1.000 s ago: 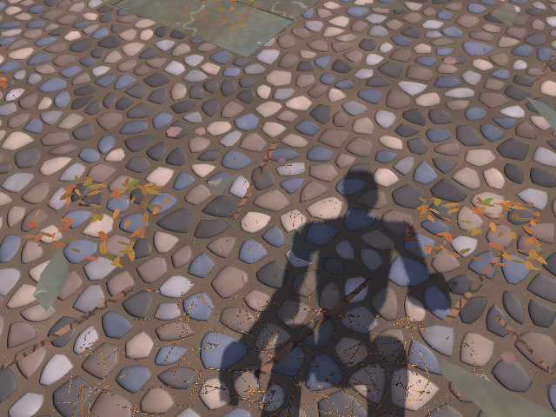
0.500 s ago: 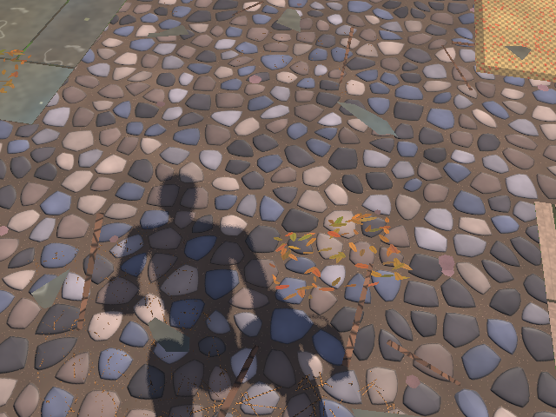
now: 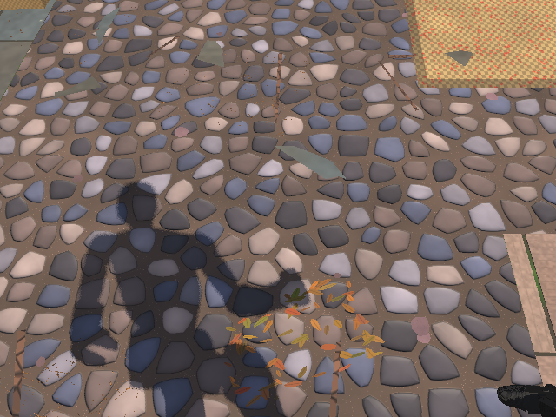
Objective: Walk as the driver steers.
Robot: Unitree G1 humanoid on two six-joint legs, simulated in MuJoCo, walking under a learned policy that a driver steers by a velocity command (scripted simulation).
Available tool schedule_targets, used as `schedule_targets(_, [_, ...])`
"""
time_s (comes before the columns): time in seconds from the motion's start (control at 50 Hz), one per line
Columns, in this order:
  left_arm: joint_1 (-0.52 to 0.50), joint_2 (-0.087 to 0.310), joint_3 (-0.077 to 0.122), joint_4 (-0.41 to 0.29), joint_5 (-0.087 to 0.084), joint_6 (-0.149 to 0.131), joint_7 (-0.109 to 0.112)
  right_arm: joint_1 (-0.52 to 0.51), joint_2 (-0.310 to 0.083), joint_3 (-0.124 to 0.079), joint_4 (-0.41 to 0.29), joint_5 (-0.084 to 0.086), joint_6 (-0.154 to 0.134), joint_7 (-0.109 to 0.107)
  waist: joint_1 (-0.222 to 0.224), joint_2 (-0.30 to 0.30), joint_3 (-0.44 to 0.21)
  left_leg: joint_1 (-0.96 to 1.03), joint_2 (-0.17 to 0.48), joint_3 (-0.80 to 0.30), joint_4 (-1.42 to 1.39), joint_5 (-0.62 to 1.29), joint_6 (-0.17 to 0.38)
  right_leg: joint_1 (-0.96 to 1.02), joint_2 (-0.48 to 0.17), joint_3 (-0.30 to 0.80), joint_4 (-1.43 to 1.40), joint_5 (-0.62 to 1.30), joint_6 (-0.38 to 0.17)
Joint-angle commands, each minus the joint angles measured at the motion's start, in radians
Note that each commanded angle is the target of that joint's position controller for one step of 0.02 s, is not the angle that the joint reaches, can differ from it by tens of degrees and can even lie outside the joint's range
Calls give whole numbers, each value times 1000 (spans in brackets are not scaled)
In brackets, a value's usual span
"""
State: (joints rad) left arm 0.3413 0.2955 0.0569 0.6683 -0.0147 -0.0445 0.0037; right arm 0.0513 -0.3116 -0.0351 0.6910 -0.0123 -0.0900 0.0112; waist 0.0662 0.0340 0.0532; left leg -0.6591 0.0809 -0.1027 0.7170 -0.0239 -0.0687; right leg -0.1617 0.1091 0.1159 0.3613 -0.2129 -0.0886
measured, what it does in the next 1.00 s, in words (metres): walks ahead, turning right: left foot, then right foot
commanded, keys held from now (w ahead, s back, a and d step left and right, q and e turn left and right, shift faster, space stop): w+e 0.32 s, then w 0.68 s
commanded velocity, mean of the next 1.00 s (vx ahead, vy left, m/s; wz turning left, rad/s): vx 0.50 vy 0.00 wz -0.33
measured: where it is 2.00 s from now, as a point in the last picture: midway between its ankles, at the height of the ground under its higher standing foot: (393, 199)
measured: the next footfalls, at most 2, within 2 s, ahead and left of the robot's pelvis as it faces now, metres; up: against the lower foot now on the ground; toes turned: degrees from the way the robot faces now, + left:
left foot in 0.16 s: +0.28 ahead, +0.15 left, +0.00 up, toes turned -10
right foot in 0.66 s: +0.49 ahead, -0.18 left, +0.00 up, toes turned -19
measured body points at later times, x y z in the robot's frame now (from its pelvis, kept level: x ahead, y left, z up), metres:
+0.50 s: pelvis +0.28 +0.03 +0.00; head +0.31 +0.02 +0.45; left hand +0.54 +0.22 -0.08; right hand +0.21 -0.25 -0.13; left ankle +0.24 +0.16 -0.75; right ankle +0.37 -0.16 -0.69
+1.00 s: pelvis +0.53 -0.10 +0.00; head +0.55 -0.11 +0.45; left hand +0.66 +0.16 -0.11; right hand +0.62 -0.40 -0.10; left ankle +0.75 +0.01 -0.69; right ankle +0.45 -0.17 -0.75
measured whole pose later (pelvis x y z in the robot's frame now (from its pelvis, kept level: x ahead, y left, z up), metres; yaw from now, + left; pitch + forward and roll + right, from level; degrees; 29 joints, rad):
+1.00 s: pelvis +0.53 -0.10 +0.00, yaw -18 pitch +1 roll -1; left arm 0.36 0.28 0.05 0.78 0.00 -0.08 -0.01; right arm 0.11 -0.30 -0.04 0.78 0.01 -0.07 0.02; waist 0.06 0.05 0.02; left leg -0.67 0.12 -0.04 0.73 0.03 -0.03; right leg -0.04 0.07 -0.03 0.23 -0.20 -0.06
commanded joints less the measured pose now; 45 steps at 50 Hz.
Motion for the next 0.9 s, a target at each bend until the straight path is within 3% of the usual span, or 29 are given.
schedule_targets(0.02, [5,187,56,-46,-9,-10,11,-98,-59,-11,-78,13,-18,10,6,-106,-34,166,-67,41,-135,126,-3,-105,-207,178,-103,106,-132])
schedule_targets(0.08, [25,170,54,-27,-13,-1,14,-105,-97,-27,-86,19,-29,18,-2,-129,-38,187,-76,8,-209,56,24,-17,-239,266,-20,66,-115])
schedule_targets(0.12, [12,166,56,-24,-10,6,16,-52,-117,-41,-76,23,-37,18,-36,-164,-46,257,-80,18,-231,-38,54,10,-247,311,42,94,-97])
schedule_targets(0.14, [2,144,48,-27,-8,10,15,27,-130,-54,-55,21,-41,13,-78,-166,-76,368,-83,38,-272,-41,79,-3,-216,300,107,126,-74])
schedule_targets(0.16, [2,92,29,-36,-2,8,11,143,-165,-69,-41,6,-46,6,-134,-128,-178,575,4,-29,-260,-61,130,-63,-161,247,296,113,-38])
schedule_targets(0.18, [88,26,8,-59,-6,3,10,274,-246,-89,-30,-14,-42,-3,-137,77,-338,934,232,-352,-281,-187,252,-337,-38,112,630,-143,37])
schedule_targets(0.2, [142,61,5,-76,-25,-3,14,322,-235,-92,1,5,-29,10,-121,294,-380,1024,352,-715,-396,-472,335,-568,-35,62,856,-396,66])
schedule_targets(0.22, [80,153,28,-58,-32,1,15,271,-147,-70,-16,17,-23,9,-140,155,-241,916,320,-633,-434,-598,299,-640,-95,81,942,-315,77])
schedule_targets(0.24, [-6,175,36,-70,-21,7,15,226,-111,-59,-23,14,-13,3,-144,86,-144,799,279,-471,-437,-509,260,-639,-128,40,951,-237,82])
schedule_targets(0.26, [-49,162,36,-80,-10,10,13,187,-89,-50,-20,8,-9,1,-127,50,-80,688,233,-352,-457,-379,247,-613,-157,27,913,-177,85])
schedule_targets(0.3, [-57,125,36,-87,-12,17,3,156,-64,-42,-6,-1,-11,-5,-92,84,-36,571,175,-196,-503,-224,231,-542,-205,16,845,-111,84])
schedule_targets(0.34, [-64,80,25,-93,-13,24,-1,170,-68,-45,16,6,-21,-5,-88,77,-30,540,165,-112,-539,-129,250,-531,-213,-3,801,-87,89])
schedule_targets(0.4, [-114,45,9,-108,-3,18,-3,198,-103,-56,52,8,-27,0,-90,36,-24,559,173,-35,-567,2,282,-556,-207,1,657,-7,99])
schedule_targets(0.48, [-235,23,-9,-126,1,-7,-27,214,-132,-57,82,25,-14,0,-124,24,0,568,136,89,-577,77,258,-487,-193,-70,383,183,91])
schedule_targets(0.52, [-304,18,-14,-144,-2,-15,-39,265,-151,-59,108,36,-6,-1,-148,23,14,595,148,100,-576,73,252,-455,-182,-104,297,208,83])
schedule_targets(0.58, [-351,43,-7,-169,-5,-19,-49,309,-175,-64,143,47,13,-1,-140,41,24,690,194,96,-538,163,235,-437,-163,-118,216,132,47])
schedule_targets(0.62, [-280,82,13,-155,2,-19,-49,302,-196,-66,152,51,26,-6,-76,62,-33,721,190,127,-416,433,210,-290,-117,-155,165,84,9])
schedule_targets(0.64, [-147,117,35,-114,6,-17,-44,293,-190,-62,154,52,32,-9,2,52,-114,683,156,170,-258,555,185,-91,-85,-180,122,125,-21])
schedule_targets(0.66, [8,171,60,-71,7,-9,-31,296,-158,-46,144,37,29,-14,71,30,-216,529,114,200,-43,444,147,177,-134,-118,154,152,-53])
schedule_targets(0.68, [115,282,81,-57,24,-3,-17,364,-47,-7,95,8,13,-7,52,-201,-369,130,-23,218,362,-71,78,563,-412,330,140,56,-193])
schedule_targets(0.7, [124,240,67,-60,10,-4,-19,363,-65,-6,112,17,-9,-1,54,-248,-486,-1,-97,52,546,-551,70,594,-512,640,-15,-19,-267])
schedule_targets(0.72, [62,183,46,-56,9,-11,-24,285,-145,-32,87,51,-19,6,50,-187,-327,-100,-34,19,600,-510,81,481,-474,501,-35,-49,-221])
schedule_targets(0.74, [5,151,36,-55,6,-16,-25,222,-136,-29,70,59,-24,6,26,-156,-208,-108,10,45,561,-425,91,337,-424,349,-51,3,-189])
schedule_targets(0.76, [-50,122,27,-51,9,-20,-29,201,-121,-28,72,43,-22,2,-9,-107,-134,-77,41,56,494,-354,87,206,-377,254,-81,76,-167])
schedule_targets(0.78, [-88,95,19,-53,16,-28,-32,215,-117,-33,80,30,-12,0,-45,-121,-104,-14,66,46,444,-299,82,112,-344,191,-115,145,-154])
schedule_targets(0.82, [-117,91,21,-45,18,-42,-33,257,-77,-26,99,26,10,2,-84,-125,-96,62,71,51,410,-241,62,18,-327,136,-177,206,-167])
schedule_targets(0.86, [-111,106,26,-22,16,-55,-29,228,-62,-24,89,19,24,-3,-94,-107,-63,38,73,53,341,-179,42,-14,-321,79,-213,256,-176])
schedule_targets(0.9, [-87,117,29,3,16,-56,-20,152,-54,-20,66,12,24,-4,-76,-90,-31,-4,73,51,216,-73,29,-6,-308,34,-230,271,-168])
Keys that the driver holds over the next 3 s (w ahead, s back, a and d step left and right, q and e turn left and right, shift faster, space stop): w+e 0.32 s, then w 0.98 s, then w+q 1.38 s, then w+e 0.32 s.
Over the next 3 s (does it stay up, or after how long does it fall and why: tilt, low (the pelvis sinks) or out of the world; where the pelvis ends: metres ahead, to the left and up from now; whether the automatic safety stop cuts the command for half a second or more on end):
stays up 1.61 -0.09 0.00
